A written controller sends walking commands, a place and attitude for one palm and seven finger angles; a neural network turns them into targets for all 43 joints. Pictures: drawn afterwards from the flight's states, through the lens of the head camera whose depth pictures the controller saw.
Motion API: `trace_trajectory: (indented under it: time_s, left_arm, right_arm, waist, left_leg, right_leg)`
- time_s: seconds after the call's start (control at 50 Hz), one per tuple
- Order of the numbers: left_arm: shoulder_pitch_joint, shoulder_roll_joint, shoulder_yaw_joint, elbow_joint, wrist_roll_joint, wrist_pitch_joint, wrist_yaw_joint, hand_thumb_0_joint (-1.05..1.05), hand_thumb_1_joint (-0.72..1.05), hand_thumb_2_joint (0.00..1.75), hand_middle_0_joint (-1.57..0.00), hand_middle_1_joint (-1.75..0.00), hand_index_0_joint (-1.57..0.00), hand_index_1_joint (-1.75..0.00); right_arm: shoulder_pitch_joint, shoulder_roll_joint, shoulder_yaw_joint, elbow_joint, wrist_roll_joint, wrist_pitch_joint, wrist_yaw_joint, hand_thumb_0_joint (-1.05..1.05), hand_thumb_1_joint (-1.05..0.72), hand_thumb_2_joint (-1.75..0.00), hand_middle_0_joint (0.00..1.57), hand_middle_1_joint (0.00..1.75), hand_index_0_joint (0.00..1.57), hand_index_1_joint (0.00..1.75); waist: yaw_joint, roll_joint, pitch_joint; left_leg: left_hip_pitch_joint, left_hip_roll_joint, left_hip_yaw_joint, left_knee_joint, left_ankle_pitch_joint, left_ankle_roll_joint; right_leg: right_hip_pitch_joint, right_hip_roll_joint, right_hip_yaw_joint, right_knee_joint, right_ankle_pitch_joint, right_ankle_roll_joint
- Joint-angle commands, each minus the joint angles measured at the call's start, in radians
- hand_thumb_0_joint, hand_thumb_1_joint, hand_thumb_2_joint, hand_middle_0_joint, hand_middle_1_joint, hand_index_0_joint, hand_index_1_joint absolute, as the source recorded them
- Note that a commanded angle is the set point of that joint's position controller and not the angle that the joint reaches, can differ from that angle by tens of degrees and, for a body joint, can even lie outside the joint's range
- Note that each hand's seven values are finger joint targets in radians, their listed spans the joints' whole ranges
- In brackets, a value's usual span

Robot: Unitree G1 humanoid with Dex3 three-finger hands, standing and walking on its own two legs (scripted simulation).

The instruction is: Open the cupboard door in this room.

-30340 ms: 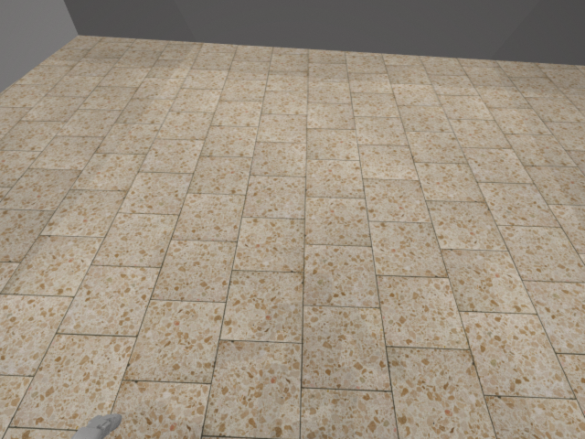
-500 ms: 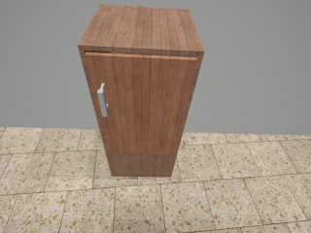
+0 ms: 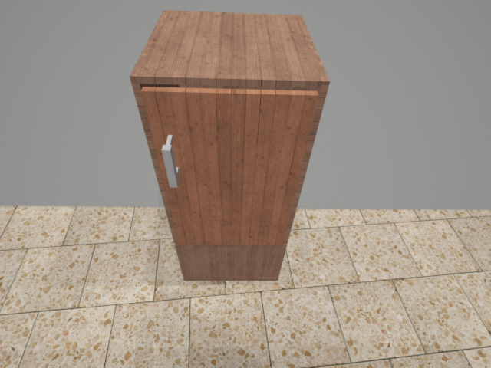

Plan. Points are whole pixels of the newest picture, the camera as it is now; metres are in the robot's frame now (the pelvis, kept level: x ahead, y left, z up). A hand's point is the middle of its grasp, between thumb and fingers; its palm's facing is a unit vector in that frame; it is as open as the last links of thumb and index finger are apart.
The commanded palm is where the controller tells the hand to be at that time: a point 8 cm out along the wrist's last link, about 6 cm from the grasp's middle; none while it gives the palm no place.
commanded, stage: look again from close up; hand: left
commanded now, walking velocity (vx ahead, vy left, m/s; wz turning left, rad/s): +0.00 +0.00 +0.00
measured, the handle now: (171, 161) +0.56 +0.21 -0.01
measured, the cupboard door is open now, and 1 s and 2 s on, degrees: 0 0 0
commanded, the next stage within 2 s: raise the hand with hooked fingers in 0.50 s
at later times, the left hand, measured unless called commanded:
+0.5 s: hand out of the picture +0.01 +0.15 -0.18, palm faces +0.01 -0.99 -0.16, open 7.4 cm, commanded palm none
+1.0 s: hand (180, 321) +0.21 +0.13 -0.06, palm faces +0.05 -1.00 +0.03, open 8.4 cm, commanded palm +0.15 +0.21 -0.06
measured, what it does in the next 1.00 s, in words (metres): lowers itself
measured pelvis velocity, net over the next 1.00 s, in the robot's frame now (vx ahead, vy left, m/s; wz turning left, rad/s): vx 0.01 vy -0.05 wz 0.02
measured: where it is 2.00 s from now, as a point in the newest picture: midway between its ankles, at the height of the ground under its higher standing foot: outside the picture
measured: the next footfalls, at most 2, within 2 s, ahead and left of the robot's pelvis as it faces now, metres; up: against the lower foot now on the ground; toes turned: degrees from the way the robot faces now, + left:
none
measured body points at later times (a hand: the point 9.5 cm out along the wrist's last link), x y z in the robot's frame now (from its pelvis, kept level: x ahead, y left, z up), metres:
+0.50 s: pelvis +0.02 -0.01 +0.00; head +0.02 +0.00 +0.45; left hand +0.01 +0.20 -0.16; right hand +0.01 -0.22 -0.16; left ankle +0.04 +0.07 -0.74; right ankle +0.02 -0.15 -0.74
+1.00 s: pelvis +0.01 -0.05 -0.07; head +0.05 -0.02 +0.38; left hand +0.20 +0.18 -0.06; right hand +0.23 -0.30 -0.10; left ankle +0.04 +0.07 -0.74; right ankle +0.02 -0.15 -0.74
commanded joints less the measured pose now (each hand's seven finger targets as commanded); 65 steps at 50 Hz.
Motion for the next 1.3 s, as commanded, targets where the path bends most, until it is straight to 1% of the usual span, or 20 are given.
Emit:
trace_trajectory:
  time_s: [0.0,0.56,0.58,0.6,0.62,0.64,0.66,0.68,0.72,0.76,0.8,0.82,0.84,0.88,0.94,1.0,1.08,1.16,1.2,1.28]
  left_arm:
    - [0.069,0.079,0.015,-0.023,0.002,-0.011,0.001,0.00,0.90,0.90,-0.20,-0.30,-0.20,-0.30]
    - [0.043,0.077,0.016,-0.010,-0.004,-0.014,0.004,0.00,0.90,0.90,-0.20,-0.30,-0.20,-0.30]
    - [0.045,0.124,0.009,0.016,0.009,-0.024,0.037,0.00,0.90,0.90,-0.20,-0.30,-0.20,-0.30]
    - [-0.678,0.306,0.089,-1.577,-0.197,-0.230,0.038,0.00,0.88,0.89,-0.20,-0.32,-0.20,-0.32]
    - [-0.275,0.243,0.081,-1.311,-0.125,-0.172,0.088,0.00,0.85,0.88,-0.20,-0.33,-0.20,-0.33]
    - [-0.211,0.175,0.047,-1.189,-0.134,-0.120,0.138,0.00,0.83,0.87,-0.21,-0.34,-0.21,-0.34]
    - [0.071,-0.047,-0.074,-0.964,-0.143,-0.019,0.141,0.00,0.81,0.86,-0.21,-0.36,-0.21,-0.36]
    - [-0.035,-0.057,-0.111,-1.171,-0.189,-0.035,0.119,0.00,0.78,0.85,-0.21,-0.37,-0.21,-0.37]
    - [-0.034,-0.001,-0.083,-1.190,-0.170,-0.130,0.096,0.00,0.74,0.83,-0.21,-0.40,-0.21,-0.40]
    - [-0.008,-0.022,-0.053,-1.023,-0.154,-0.220,0.050,0.00,0.69,0.81,-0.22,-0.43,-0.22,-0.43]
    - [0.180,-0.006,0.047,-0.884,-0.189,-0.362,-0.047,0.00,0.64,0.79,-0.22,-0.47,-0.22,-0.47]
    - [0.258,0.016,0.092,-0.881,-0.215,-0.437,-0.109,0.00,0.62,0.78,-0.22,-0.48,-0.22,-0.48]
    - [0.330,0.094,0.199,-0.839,-0.235,-0.499,-0.174,0.00,0.60,0.77,-0.22,-0.50,-0.22,-0.50]
    - [0.280,0.156,0.265,-0.882,-0.261,-0.609,-0.289,0.00,0.55,0.75,-0.22,-0.53,-0.22,-0.53]
    - [0.247,0.238,0.328,-1.055,-0.252,-0.596,-0.306,0.00,0.48,0.72,-0.23,-0.57,-0.23,-0.57]
    - [0.132,0.225,0.311,-1.304,-0.285,-0.588,-0.277,0.00,0.41,0.69,-0.24,-0.62,-0.24,-0.62]
    - [-0.048,0.210,0.262,-1.497,-0.313,-0.683,-0.287,0.00,0.32,0.65,-0.24,-0.68,-0.24,-0.68]
    - [-0.154,0.217,0.201,-1.351,-0.346,-0.673,-0.422,0.00,0.22,0.61,-0.25,-0.74,-0.25,-0.74]
    - [-0.111,0.257,0.248,-1.197,-0.361,-0.580,-0.487,0.00,0.18,0.59,-0.25,-0.76,-0.25,-0.76]
    - [-0.030,0.399,0.454,-1.090,-0.422,-0.343,-0.547,0.00,0.08,0.55,-0.26,-0.82,-0.26,-0.82]
  right_arm:
    - [0.051,-0.100,-0.017,-0.028,0.004,-0.017,-0.004,0.00,-0.90,-0.90,0.20,0.30,0.20,0.30]
    - [0.059,-0.081,-0.005,0.008,0.006,-0.024,-0.010,0.00,-0.90,-0.90,0.20,0.30,0.20,0.30]
    - [-0.011,-0.129,0.004,-0.069,0.009,-0.040,-0.003,0.00,-0.90,-0.90,0.20,0.30,0.20,0.30]
    - [-0.010,-0.287,-0.008,-0.454,0.057,-0.174,-0.042,0.00,-0.90,-0.90,0.20,0.30,0.20,0.30]
    - [-0.093,-0.203,0.028,-0.386,0.060,-0.276,-0.071,0.00,-0.90,-0.90,0.20,0.30,0.20,0.30]
    - [-0.082,-0.195,0.009,-0.324,0.063,-0.309,-0.074,0.00,-0.90,-0.90,0.20,0.30,0.20,0.30]
    - [-0.051,-0.159,0.008,-0.319,0.075,-0.308,-0.062,0.00,-0.90,-0.90,0.20,0.30,0.20,0.30]
    - [-0.046,-0.189,0.004,-0.401,0.087,-0.322,-0.062,0.00,-0.90,-0.90,0.20,0.30,0.20,0.30]
    - [-0.074,-0.226,-0.008,-0.440,0.064,-0.364,-0.067,0.00,-0.90,-0.90,0.20,0.30,0.20,0.30]
    - [-0.062,-0.235,-0.026,-0.482,0.039,-0.364,-0.048,0.00,-0.90,-0.90,0.20,0.30,0.20,0.30]
    - [-0.089,-0.224,-0.055,-0.530,0.023,-0.365,-0.028,0.00,-0.90,-0.90,0.20,0.30,0.20,0.30]
    - [-0.107,-0.223,-0.066,-0.555,0.015,-0.363,-0.014,0.00,-0.90,-0.90,0.20,0.30,0.20,0.30]
    - [-0.108,-0.225,-0.082,-0.574,0.022,-0.345,0.008,0.00,-0.90,-0.90,0.20,0.30,0.20,0.30]
    - [-0.168,-0.230,-0.090,-0.645,0.013,-0.320,0.027,0.00,-0.90,-0.90,0.20,0.30,0.20,0.30]
    - [-0.182,-0.213,-0.091,-0.723,0.015,-0.275,0.033,0.00,-0.90,-0.90,0.20,0.30,0.20,0.30]
    - [-0.171,-0.190,-0.083,-0.767,0.018,-0.253,0.022,0.00,-0.90,-0.90,0.20,0.30,0.20,0.30]
    - [-0.104,-0.188,-0.074,-0.703,0.013,-0.263,-0.017,0.00,-0.90,-0.90,0.20,0.30,0.20,0.30]
    - [-0.089,-0.223,-0.053,-0.639,0.025,-0.300,-0.047,0.00,-0.90,-0.90,0.20,0.30,0.20,0.30]
    - [-0.092,-0.235,-0.049,-0.640,0.043,-0.301,-0.062,0.00,-0.90,-0.90,0.20,0.30,0.20,0.30]
    - [-0.127,-0.236,-0.044,-0.692,0.064,-0.269,-0.073,0.00,-0.90,-0.90,0.20,0.30,0.20,0.30]
  waist:
    - [-0.003,0.006,0.075]
    - [-0.001,-0.002,0.058]
    - [0.018,-0.005,0.089]
    - [-0.110,0.174,-0.410]
    - [-0.007,0.262,-0.353]
    - [-0.030,0.219,-0.252]
    - [-0.038,0.121,-0.082]
    - [-0.039,0.116,0.001]
    - [-0.063,0.021,0.043]
    - [-0.065,-0.216,0.071]
    - [0.011,-0.373,0.030]
    - [0.047,-0.360,-0.034]
    - [0.090,-0.269,-0.077]
    - [0.094,-0.132,-0.152]
    - [0.132,0.104,-0.297]
    - [0.088,0.198,-0.412]
    - [-0.032,0.145,-0.402]
    - [-0.108,0.056,-0.312]
    - [-0.092,-0.038,-0.310]
    - [0.025,-0.068,-0.453]
  left_leg:
    - [-0.033,0.131,-0.166,-0.161,-0.168,-0.029]
    - [0.035,0.134,-0.129,-0.139,-0.014,-0.036]
    - [-0.031,0.155,-0.098,0.024,0.086,-0.060]
    - [0.261,0.039,-0.110,-0.065,0.058,-0.067]
    - [0.235,0.087,-0.119,-0.114,0.024,-0.077]
    - [0.109,0.088,-0.136,-0.133,-0.144,-0.099]
    - [-0.015,0.081,-0.160,-0.142,-0.241,-0.076]
    - [-0.083,0.072,-0.175,-0.106,-0.276,-0.067]
    - [-0.132,0.050,-0.166,-0.002,-0.283,-0.059]
    - [-0.246,0.033,-0.169,0.111,-0.281,-0.064]
    - [-0.380,0.026,-0.130,0.241,-0.246,-0.073]
    - [-0.420,0.017,-0.106,0.301,-0.211,-0.077]
    - [-0.441,0.007,-0.094,0.338,-0.153,-0.090]
    - [-0.505,-0.012,-0.068,0.440,-0.095,-0.095]
    - [-0.519,-0.016,-0.038,0.500,-0.046,-0.079]
    - [-0.482,-0.002,-0.050,0.562,-0.010,-0.057]
    - [-0.487,0.031,-0.107,0.660,-0.020,-0.040]
    - [-0.599,0.045,-0.128,0.740,-0.114,-0.034]
    - [-0.675,0.041,-0.122,0.735,-0.162,-0.032]
    - [-0.685,0.020,-0.110,0.675,-0.100,-0.036]
  right_leg:
    - [-0.052,-0.043,0.063,-0.077,-0.042,-0.046]
    - [-0.015,-0.049,0.072,-0.087,0.044,-0.048]
    - [-0.035,-0.069,0.069,-0.061,0.097,-0.058]
    - [0.021,0.048,-0.036,0.043,0.081,-0.067]
    - [-0.035,0.059,-0.048,0.127,-0.076,-0.090]
    - [-0.097,0.063,-0.066,0.147,-0.142,-0.075]
    - [-0.155,0.059,-0.087,0.139,-0.146,-0.070]
    - [-0.150,0.050,-0.084,0.113,-0.131,-0.064]
    - [-0.226,0.048,-0.069,0.086,-0.195,-0.059]
    - [-0.357,0.057,-0.090,0.149,-0.290,-0.056]
    - [-0.457,0.061,-0.093,0.237,-0.376,-0.060]
    - [-0.459,0.060,-0.080,0.282,-0.359,-0.064]
    - [-0.426,0.060,-0.063,0.333,-0.288,-0.081]
    - [-0.419,0.051,-0.047,0.451,-0.140,-0.091]
    - [-0.407,0.054,-0.007,0.549,-0.027,-0.096]
    - [-0.411,0.053,0.044,0.540,0.024,-0.083]
    - [-0.543,0.070,0.060,0.543,-0.003,-0.065]
    - [-0.628,0.072,0.079,0.524,-0.115,-0.055]
    - [-0.580,0.058,0.120,0.475,-0.192,-0.037]
    - [-0.316,0.002,0.186,0.425,-0.092,-0.005]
